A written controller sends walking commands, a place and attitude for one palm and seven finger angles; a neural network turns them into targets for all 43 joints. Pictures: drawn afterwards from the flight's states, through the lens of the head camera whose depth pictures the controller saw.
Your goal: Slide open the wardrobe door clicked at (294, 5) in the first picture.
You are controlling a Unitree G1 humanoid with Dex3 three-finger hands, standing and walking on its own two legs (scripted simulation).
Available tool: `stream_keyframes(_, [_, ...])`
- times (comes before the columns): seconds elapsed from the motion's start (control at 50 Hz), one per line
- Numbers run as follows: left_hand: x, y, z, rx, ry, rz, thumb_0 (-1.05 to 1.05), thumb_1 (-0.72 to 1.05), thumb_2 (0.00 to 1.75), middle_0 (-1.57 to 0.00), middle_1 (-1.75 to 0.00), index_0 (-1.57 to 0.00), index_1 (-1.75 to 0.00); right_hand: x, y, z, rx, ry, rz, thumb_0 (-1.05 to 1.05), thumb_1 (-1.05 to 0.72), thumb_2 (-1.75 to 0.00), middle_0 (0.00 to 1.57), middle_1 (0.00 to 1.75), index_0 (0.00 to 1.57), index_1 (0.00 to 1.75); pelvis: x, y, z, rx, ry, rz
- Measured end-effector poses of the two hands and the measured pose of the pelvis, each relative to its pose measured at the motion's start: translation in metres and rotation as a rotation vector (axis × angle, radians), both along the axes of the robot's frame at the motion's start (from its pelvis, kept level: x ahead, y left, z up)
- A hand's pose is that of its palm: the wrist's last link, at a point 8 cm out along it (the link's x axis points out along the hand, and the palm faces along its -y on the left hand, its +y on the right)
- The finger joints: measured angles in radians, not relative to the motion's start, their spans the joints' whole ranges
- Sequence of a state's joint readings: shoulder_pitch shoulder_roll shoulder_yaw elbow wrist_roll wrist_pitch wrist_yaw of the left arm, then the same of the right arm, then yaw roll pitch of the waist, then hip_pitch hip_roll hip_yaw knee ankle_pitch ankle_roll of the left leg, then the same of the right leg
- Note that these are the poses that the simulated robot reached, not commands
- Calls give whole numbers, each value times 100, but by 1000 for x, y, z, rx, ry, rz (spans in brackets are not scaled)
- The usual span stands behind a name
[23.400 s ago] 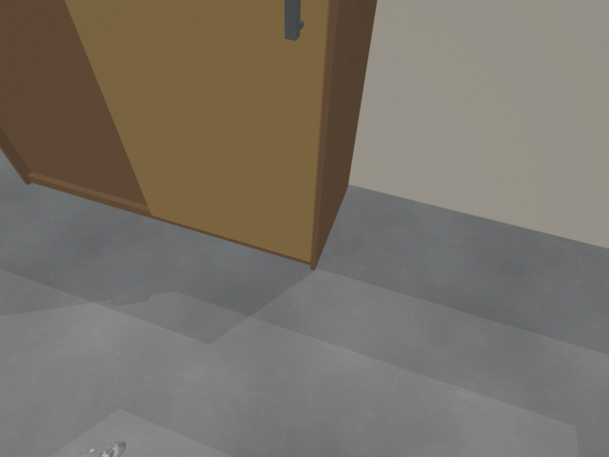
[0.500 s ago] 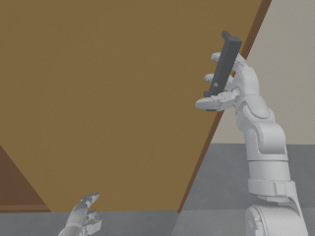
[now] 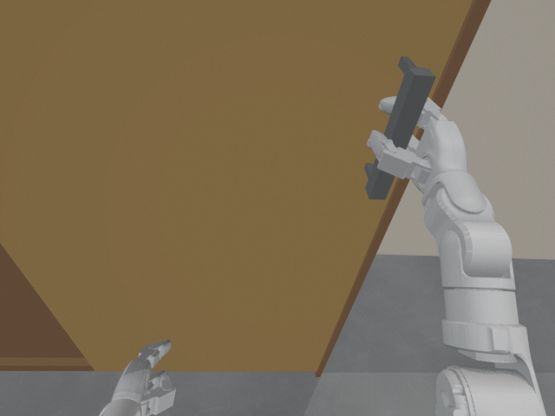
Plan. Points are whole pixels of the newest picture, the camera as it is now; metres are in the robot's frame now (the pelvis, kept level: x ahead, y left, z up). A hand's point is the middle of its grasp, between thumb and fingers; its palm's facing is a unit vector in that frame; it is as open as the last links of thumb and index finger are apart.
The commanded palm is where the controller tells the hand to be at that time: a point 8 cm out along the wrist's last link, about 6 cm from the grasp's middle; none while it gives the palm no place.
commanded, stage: grip the handle and tug to test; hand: right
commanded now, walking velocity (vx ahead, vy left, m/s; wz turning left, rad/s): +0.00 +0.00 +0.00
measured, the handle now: (390, 132) +0.44 -0.12 +0.24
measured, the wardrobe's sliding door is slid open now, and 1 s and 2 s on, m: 0.00 0.00 0.00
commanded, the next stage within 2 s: tug the door sideways, standing still in 0.78 s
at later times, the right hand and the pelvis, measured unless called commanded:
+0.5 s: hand (387, 151) +0.38 -0.10 +0.25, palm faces -0.03 +1.00 -0.03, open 6.4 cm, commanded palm +0.35 -0.14 +0.25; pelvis +0.00 +0.00 +0.00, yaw -1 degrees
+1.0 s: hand (387, 153) +0.38 -0.10 +0.25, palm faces -0.06 +1.00 -0.04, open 6.4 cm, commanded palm +0.36 -0.14 +0.25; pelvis +0.02 +0.00 +0.00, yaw +0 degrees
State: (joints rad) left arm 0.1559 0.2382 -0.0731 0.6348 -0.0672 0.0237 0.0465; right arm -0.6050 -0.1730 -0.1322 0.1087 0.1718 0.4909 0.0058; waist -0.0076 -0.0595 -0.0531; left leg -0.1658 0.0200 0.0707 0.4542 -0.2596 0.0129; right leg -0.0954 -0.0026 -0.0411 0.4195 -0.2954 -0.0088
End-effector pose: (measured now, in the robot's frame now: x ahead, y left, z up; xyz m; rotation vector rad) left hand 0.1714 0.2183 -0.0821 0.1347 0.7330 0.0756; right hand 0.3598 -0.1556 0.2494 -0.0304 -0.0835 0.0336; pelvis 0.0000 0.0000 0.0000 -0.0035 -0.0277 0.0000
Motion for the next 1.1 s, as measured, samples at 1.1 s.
stream_keyframes(1.1, [38, -6, 3, 12, 8, -54, 2, 91, 90, -20, -30, -19, -30, 1, 1, 0, -1, -3, 5, 0, -67, -80, 37, 136, 28, 135, 17, -1, -2, 5, 22, -23])
